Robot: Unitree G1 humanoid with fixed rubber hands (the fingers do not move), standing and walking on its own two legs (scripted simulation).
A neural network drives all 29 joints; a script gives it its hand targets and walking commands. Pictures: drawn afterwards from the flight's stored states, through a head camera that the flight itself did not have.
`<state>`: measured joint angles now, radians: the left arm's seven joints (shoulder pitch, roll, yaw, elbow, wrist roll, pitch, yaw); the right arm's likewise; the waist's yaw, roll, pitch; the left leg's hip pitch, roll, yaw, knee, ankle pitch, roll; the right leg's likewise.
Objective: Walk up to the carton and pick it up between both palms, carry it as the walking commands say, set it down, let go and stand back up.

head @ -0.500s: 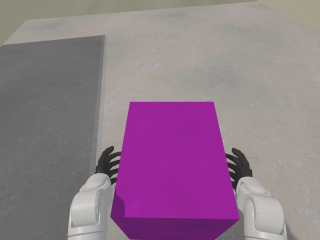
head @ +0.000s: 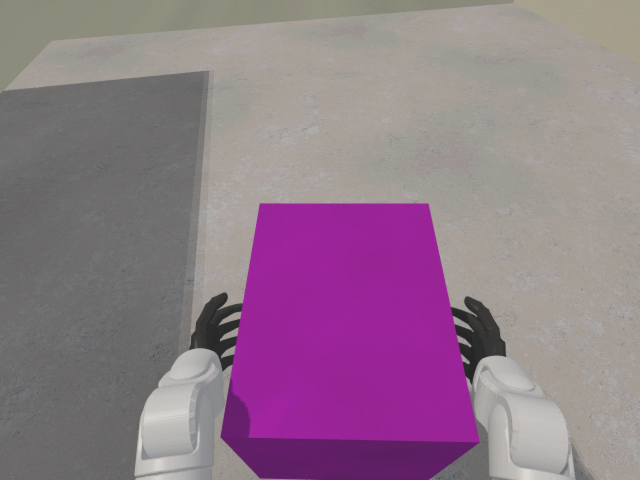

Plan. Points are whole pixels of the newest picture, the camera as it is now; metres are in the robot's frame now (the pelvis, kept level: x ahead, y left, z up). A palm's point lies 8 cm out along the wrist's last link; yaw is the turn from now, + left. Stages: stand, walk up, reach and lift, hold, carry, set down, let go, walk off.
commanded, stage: carry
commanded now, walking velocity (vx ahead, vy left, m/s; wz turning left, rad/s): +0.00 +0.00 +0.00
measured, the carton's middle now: (342, 343) +0.32 +0.00 -0.01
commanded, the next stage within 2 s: none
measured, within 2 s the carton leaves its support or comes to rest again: neither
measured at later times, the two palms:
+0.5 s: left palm (207, 357) +0.26 +0.16 +0.06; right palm (488, 364) +0.25 -0.17 +0.06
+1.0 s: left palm (183, 370) +0.23 +0.18 +0.08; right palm (488, 393) +0.21 -0.15 +0.08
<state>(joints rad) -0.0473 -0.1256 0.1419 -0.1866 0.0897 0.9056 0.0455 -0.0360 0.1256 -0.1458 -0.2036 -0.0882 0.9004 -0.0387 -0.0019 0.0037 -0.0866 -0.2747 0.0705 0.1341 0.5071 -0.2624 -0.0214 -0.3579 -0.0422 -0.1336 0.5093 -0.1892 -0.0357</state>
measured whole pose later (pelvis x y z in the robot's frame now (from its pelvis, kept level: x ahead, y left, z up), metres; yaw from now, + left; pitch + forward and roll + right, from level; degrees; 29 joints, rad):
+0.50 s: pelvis +0.00 +0.00 +0.00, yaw +0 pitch +2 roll +1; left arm -0.05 -0.13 0.14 -0.21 0.09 0.94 0.05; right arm -0.04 0.13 -0.15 -0.23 -0.09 0.94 -0.04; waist 0.00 0.00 -0.09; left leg -0.28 0.07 0.13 0.50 -0.26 -0.02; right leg -0.36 -0.04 -0.13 0.51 -0.19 -0.04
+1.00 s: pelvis -0.01 +0.03 -0.01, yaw -4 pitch +3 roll +1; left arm 0.04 -0.13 0.11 -0.53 0.03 1.20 0.09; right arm 0.05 0.13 -0.10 -0.53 -0.03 1.17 -0.09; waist 0.01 -0.03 -0.11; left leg -0.33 0.04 0.18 0.59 -0.30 0.02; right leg -0.47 -0.06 -0.05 0.63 -0.24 0.00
